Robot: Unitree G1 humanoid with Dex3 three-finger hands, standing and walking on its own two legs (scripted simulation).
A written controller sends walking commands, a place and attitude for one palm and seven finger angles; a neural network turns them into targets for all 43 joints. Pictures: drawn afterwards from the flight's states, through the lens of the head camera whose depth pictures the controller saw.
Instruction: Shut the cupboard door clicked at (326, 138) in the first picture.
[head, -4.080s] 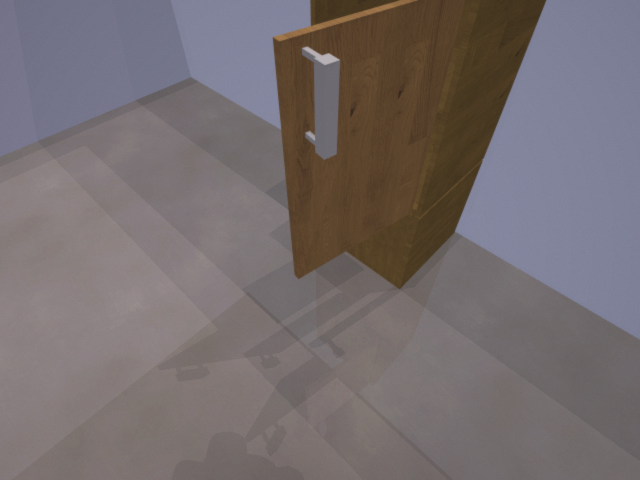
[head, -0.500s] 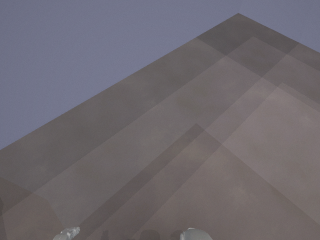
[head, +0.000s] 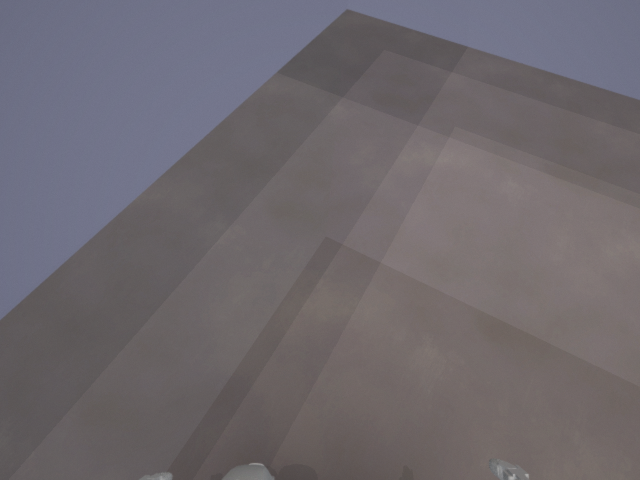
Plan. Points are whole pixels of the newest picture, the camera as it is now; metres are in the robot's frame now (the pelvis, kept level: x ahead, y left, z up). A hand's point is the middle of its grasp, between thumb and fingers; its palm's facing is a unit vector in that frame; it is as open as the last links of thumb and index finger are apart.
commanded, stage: walk around to get in front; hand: left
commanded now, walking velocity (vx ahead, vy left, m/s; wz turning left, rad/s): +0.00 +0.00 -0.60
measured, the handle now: out of the picture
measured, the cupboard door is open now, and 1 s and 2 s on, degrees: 80 80 80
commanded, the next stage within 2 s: walk to a spot facing it in 1.44 s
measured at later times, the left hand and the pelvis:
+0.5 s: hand (242, 419) +0.21 +0.13 -0.16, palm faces -0.31 -0.91 -0.27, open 7.4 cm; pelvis +0.03 -0.04 -0.01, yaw -18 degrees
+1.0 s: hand (287, 340) +0.34 +0.08 -0.17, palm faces -0.53 -0.83 -0.17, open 7.4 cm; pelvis +0.20 -0.08 +0.01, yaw -36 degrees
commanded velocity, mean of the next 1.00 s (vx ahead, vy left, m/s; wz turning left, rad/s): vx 0.22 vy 0.00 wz -0.57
